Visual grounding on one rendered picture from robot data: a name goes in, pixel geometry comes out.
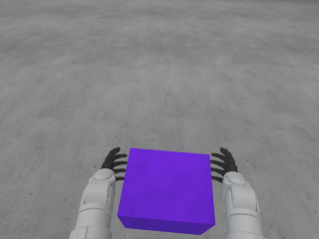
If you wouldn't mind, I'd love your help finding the robot left forearm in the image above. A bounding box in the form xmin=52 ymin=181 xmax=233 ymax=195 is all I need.
xmin=69 ymin=168 xmax=116 ymax=239

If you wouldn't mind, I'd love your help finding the robot left hand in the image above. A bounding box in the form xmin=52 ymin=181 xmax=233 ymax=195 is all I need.
xmin=101 ymin=147 xmax=127 ymax=181

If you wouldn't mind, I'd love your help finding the robot right forearm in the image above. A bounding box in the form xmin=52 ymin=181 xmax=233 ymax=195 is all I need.
xmin=221 ymin=171 xmax=266 ymax=239

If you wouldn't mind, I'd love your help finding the carton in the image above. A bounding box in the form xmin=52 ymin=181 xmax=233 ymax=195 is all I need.
xmin=117 ymin=147 xmax=215 ymax=235

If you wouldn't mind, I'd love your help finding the robot right hand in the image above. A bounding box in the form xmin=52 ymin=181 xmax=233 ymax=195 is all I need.
xmin=210 ymin=147 xmax=238 ymax=183

